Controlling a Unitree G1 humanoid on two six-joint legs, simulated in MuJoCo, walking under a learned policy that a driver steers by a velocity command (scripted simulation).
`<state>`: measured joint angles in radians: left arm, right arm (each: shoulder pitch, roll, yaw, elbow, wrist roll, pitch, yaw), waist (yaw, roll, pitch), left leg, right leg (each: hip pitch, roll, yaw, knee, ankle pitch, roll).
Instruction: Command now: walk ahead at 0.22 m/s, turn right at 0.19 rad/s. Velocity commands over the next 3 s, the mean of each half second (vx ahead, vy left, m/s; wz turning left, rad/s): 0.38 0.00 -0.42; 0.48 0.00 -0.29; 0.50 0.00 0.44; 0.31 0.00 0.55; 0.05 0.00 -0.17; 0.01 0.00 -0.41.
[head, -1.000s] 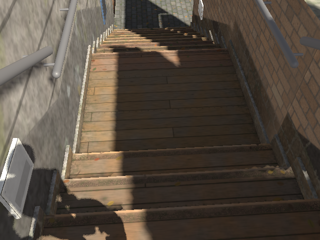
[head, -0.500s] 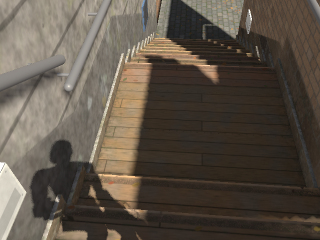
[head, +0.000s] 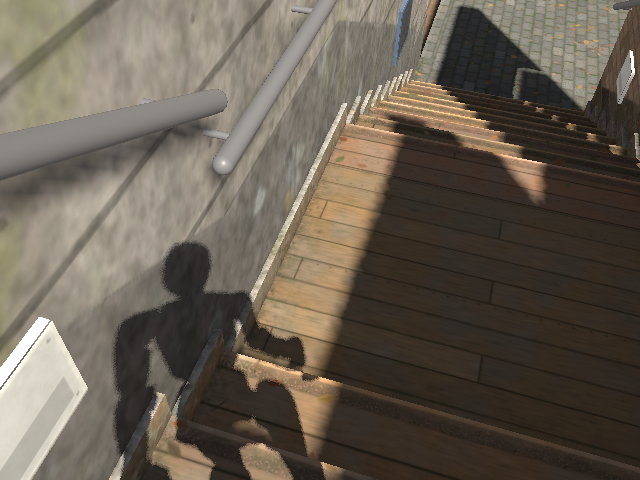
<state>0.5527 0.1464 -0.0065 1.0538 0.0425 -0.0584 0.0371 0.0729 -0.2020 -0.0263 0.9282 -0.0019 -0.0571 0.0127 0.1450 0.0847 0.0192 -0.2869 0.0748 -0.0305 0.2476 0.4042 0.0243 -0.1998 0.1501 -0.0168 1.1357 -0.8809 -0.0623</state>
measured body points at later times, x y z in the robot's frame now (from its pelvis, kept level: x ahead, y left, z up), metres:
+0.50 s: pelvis +0.12 -0.01 -0.06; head +0.11 -0.01 +0.39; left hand +0.39 +0.14 -0.14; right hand +0.03 -0.26 -0.20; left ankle +0.11 +0.10 -0.78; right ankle +0.18 -0.15 -0.70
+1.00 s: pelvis +0.33 -0.13 -0.12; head +0.33 -0.13 +0.33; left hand +0.39 +0.13 -0.26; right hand +0.34 -0.42 -0.24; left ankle +0.48 -0.10 -0.83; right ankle +0.16 -0.16 -0.78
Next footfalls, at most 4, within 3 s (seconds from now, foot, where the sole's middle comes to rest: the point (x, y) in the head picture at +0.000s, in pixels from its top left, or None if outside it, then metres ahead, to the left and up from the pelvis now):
0.62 right None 0.19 -0.18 -0.82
1.06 left None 0.49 -0.13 -0.97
1.60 right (496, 463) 0.77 -0.36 -1.13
2.20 left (407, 392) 1.03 -0.12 -1.29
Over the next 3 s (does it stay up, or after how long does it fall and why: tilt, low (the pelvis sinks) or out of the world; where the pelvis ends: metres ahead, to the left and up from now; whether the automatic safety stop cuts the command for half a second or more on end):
stays up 0.96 -0.35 -0.53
